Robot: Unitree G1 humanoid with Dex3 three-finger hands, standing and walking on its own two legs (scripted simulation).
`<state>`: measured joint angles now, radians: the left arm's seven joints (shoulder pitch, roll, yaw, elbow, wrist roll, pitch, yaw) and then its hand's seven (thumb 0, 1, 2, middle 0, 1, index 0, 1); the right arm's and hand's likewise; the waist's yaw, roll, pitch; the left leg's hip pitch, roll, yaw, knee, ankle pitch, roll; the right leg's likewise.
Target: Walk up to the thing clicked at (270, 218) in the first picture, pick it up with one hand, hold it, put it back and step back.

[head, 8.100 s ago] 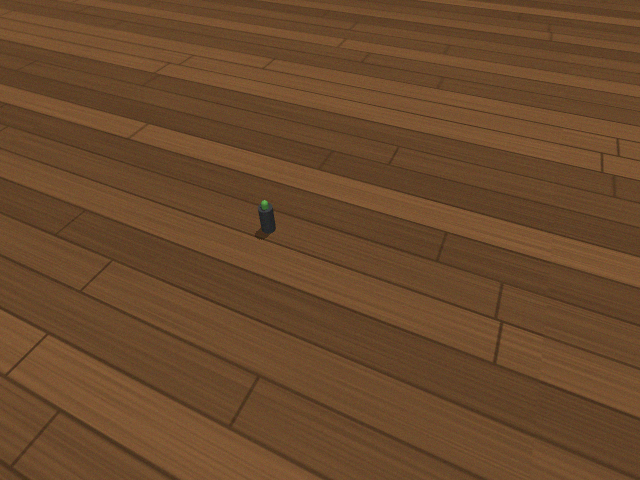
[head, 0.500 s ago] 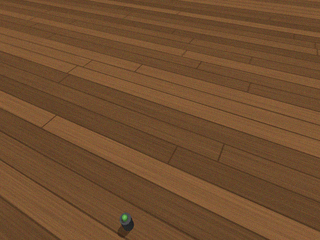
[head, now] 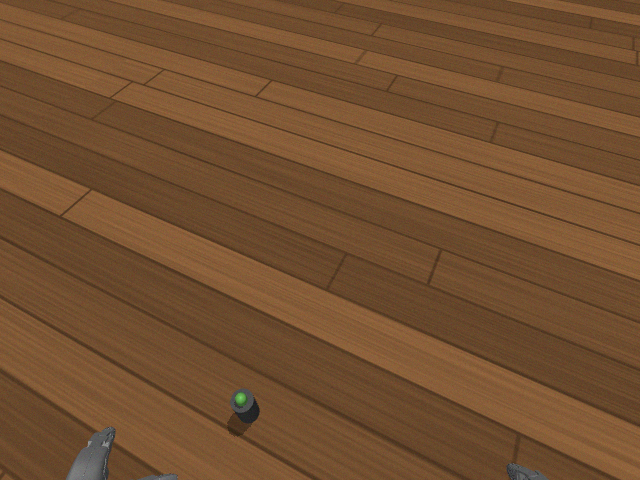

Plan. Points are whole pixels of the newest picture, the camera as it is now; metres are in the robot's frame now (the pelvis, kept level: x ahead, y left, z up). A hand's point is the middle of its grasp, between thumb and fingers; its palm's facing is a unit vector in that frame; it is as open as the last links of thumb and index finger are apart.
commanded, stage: go down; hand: left
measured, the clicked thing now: (244, 404) +0.40 +0.22 -0.68
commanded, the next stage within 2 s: none
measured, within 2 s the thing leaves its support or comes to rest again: neither
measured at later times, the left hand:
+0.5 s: hand out of the picture +0.15 +0.28 -0.17, palm faces +0.06 -0.94 -0.33, open 17.2 cm
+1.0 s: hand out of the picture +0.18 +0.32 -0.22, palm faces +0.15 -0.94 -0.30, open 17.2 cm
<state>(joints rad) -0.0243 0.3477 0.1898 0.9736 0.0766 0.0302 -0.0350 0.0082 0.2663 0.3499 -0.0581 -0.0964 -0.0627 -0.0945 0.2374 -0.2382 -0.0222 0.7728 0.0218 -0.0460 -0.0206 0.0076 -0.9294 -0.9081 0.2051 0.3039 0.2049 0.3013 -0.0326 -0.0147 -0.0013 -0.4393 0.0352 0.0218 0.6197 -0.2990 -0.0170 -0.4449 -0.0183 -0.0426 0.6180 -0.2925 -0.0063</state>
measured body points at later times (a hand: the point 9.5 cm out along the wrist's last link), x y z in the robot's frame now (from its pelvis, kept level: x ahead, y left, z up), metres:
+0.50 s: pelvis +0.01 +0.01 -0.05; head +0.08 +0.03 +0.39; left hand +0.15 +0.33 -0.14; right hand +0.17 -0.24 -0.13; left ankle +0.01 +0.13 -0.73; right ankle +0.01 -0.12 -0.73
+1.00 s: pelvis -0.02 +0.01 -0.11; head +0.09 +0.05 +0.32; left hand +0.17 +0.36 -0.20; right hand +0.15 -0.24 -0.19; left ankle +0.00 +0.13 -0.73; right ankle +0.01 -0.12 -0.73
